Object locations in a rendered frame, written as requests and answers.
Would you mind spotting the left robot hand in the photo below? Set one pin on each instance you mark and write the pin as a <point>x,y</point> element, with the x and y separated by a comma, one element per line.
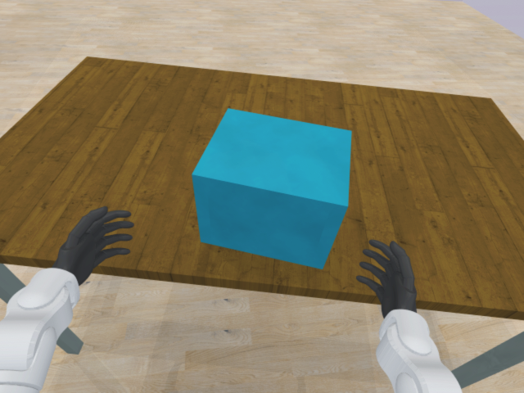
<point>82,252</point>

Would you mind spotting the robot left forearm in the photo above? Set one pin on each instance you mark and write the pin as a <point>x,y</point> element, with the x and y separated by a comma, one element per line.
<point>36,317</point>

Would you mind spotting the right robot hand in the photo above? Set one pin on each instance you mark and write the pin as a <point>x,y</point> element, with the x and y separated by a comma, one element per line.
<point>397,290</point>

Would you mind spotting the robot right forearm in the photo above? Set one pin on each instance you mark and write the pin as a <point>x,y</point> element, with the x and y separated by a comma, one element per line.
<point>410,358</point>

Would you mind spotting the carton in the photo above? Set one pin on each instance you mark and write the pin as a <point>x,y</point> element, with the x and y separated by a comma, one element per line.
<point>273,187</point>

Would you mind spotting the table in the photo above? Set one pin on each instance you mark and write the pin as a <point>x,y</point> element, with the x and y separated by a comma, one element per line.
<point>442,175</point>

